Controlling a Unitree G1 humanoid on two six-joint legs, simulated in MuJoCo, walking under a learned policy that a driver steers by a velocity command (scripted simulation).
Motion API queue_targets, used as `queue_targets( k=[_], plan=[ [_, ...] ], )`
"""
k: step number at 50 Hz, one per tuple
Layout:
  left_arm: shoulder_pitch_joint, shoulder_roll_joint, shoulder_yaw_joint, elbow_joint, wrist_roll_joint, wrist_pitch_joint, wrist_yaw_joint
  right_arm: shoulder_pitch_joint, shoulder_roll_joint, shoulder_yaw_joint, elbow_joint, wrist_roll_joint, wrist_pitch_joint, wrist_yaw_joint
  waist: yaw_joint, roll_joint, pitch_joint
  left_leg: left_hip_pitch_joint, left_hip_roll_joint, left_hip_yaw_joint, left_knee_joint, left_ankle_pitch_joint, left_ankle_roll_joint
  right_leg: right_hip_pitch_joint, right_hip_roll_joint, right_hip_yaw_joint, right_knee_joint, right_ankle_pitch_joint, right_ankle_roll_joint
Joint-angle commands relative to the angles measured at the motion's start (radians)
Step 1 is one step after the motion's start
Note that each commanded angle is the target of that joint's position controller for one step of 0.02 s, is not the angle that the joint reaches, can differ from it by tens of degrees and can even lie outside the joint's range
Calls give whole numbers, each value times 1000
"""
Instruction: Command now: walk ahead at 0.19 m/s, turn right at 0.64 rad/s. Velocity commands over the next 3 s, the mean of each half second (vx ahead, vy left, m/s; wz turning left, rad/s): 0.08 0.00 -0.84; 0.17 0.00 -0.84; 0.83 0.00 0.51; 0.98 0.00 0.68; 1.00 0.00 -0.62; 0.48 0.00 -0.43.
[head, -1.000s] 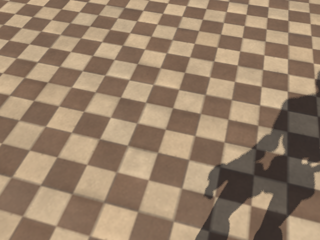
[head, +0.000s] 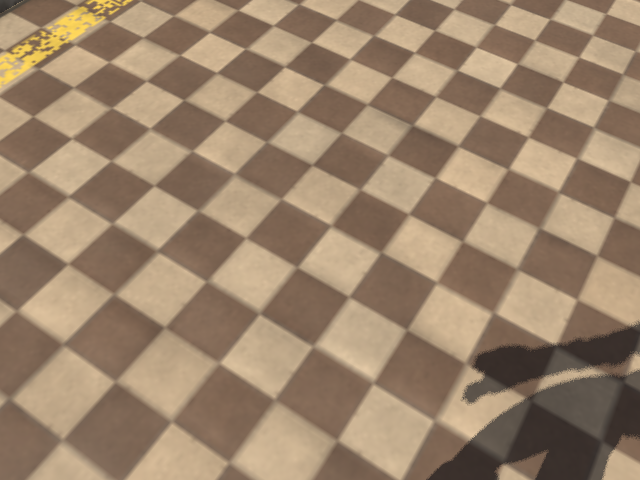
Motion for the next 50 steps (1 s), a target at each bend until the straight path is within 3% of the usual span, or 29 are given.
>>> queue_targets(
  k=[1, 4, 9, 11, 12, 13, 14, 15, 16, 17, 18, 20, 24, 30, 32, 33, 34, 35, 36, 37, 38, 39, 42, 44, 47, 50],
  plan=[
    [99, 12, 7, -45, 10, 22, -9, -115, -141, -41, -78, 4, -8, -35, 56, 118, -181, 60, 280, -78, -182, 396, 163, 103, -55, 9, -127, 153, 1],
    [44, 18, 11, -75, 15, 32, -38, -129, -161, -49, -77, 17, 18, -44, 34, 104, -177, 111, 290, -14, -166, 358, 155, 130, -38, -41, -270, 243, -22],
    [-24, 60, 34, -144, 9, 65, -75, -128, -193, -66, -70, 49, 59, -23, 19, 125, -148, 233, 351, 12, -56, 370, 106, 120, -14, -112, -393, 104, -81],
    [16, 64, 46, -155, 8, 66, -74, -144, -192, -72, -65, 69, 72, -17, 51, 119, -158, 245, 340, 52, 71, 452, 50, 196, 25, -149, -503, 114, -123],
    [96, 92, 63, -141, 14, 59, -62, -122, -179, -72, -51, 75, 79, -14, 88, 69, -179, 197, 292, 82, 224, 473, -2, 318, 61, -133, -606, 238, -165],
    [172, 213, 103, -139, 15, 43, -35, -103, -176, -73, -62, 58, 79, -13, 108, -136, -171, 8, 173, 101, 502, 193, -88, 463, -39, 120, -706, 782, -252],
    [152, 317, 118, -149, 47, 32, -31, -133, -116, -56, -126, 10, 71, -16, 42, -333, -223, -359, -45, 10, 785, -543, -175, 652, -206, 522, -724, 953, -462],
    [153, 256, 98, -168, 55, -4, -46, -167, -139, -55, -117, -2, 67, -13, 76, -148, -356, -396, -41, -243, 881, -575, -159, 686, -244, 590, -770, 763, -486],
    [114, 231, 90, -176, 41, -28, -50, -201, -146, -58, -123, 27, 61, -13, 60, -71, -315, -434, -30, -280, 874, -492, -130, 655, -226, 514, -793, 653, -450],
    [66, 202, 85, -181, 14, -35, -41, -210, -137, -58, -108, 30, 55, -22, 34, 2, -256, -450, -12, -294, 812, -405, -118, 610, -174, 451, -801, 551, -396],
    [8, 164, 73, -194, -5, -28, -26, -212, -157, -65, -102, 18, 53, -33, 10, 16, -221, -445, 1, -304, 737, -330, -115, 556, -145, 407, -803, 502, -357],
    [-31, 139, 65, -225, 7, -11, 4, -208, -152, -67, -95, 19, 52, -32, -12, -23, -243, -350, -20, -307, 639, -251, -124, 488, -92, 361, -796, 530, -324],
    [-1, 172, 82, -245, 8, 8, 25, -206, -96, -47, -77, 36, 49, -25, 4, -39, -280, -263, -77, -315, 404, -183, -159, 470, -47, 370, -762, 506, -300],
    [-34, 164, 81, -289, 10, 30, 16, -175, -137, -60, -64, 42, 43, -5, 22, -141, -248, -130, -100, -329, 198, -146, -147, 381, -7, 493, -741, 310, -255],
    [-65, 154, 77, -305, 4, 34, 14, -116, -156, -71, -49, 44, 33, 2, -4, -157, -245, -27, -86, -322, 40, -84, -127, 352, 20, 520, -701, 292, -228],
    [-72, 136, 70, -313, 1, 36, 13, -74, -176, -82, -35, 41, 30, 1, -19, -137, -248, 70, -40, -326, -70, 4, -108, 305, 58, 501, -654, 219, -197],
    [-5, 74, 51, -308, 9, 40, 10, -67, -236, -95, -42, 29, 36, -6, 20, 26, -283, 197, 160, -496, -119, 2, -36, 205, 146, 397, -480, -87, -151],
    [23, 72, 50, -335, 5, 32, 5, -97, -279, -97, -47, -9, 46, -12, 73, 316, -229, 184, 330, -753, -177, 84, 118, 9, 266, 200, -257, -274, -99],
    [45, 163, 71, -323, 19, 20, -2, -143, -233, -89, -77, -17, 41, -15, 77, 295, -191, 141, 391, -776, -179, 87, 178, -47, 161, 178, -67, -233, -63],
    [43, 206, 86, -295, 13, 23, -6, -181, -173, -74, -98, -5, 43, -25, 70, 216, -172, 111, 330, -640, -159, 52, 150, -37, 128, 155, 2, -155, -48],
    [47, 191, 85, -276, 12, 31, -5, -199, -152, -67, -106, 9, 49, -35, 67, 166, -151, 98, 257, -532, -145, 8, 110, -37, 115, 137, 45, -91, -33],
    [49, 166, 78, -275, 15, 38, -6, -198, -151, -65, -106, 21, 53, -45, 56, 156, -141, 111, 230, -471, -141, 16, 98, -65, 102, 117, 95, -40, -19],
    [-19, 114, 47, -317, -4, 28, -24, -40, -202, -74, -83, 33, 46, -55, -32, 204, -173, 243, 243, -429, -230, -277, 86, -184, 39, 17, 63, 42, -13],
    [-67, 93, 33, -337, 1, 13, -30, 51, -218, -78, -67, 36, 33, -46, -77, 189, -179, 303, 266, -458, -256, -429, 94, -218, 23, 15, 8, 20, -16],
    [-67, 38, 7, -332, 10, -17, -29, 97, -221, -74, -57, 34, 11, -26, -82, 162, -158, 251, 282, -452, -296, -452, 112, -136, 26, 28, -137, 19, -35],
    [-45, 20, -7, -310, 10, -55, -35, 59, -228, -68, -54, 53, 5, -5, -38, 191, -101, 83, 233, -369, -312, -343, 114, 86, 50, -35, -373, 22, -60]
  ],
)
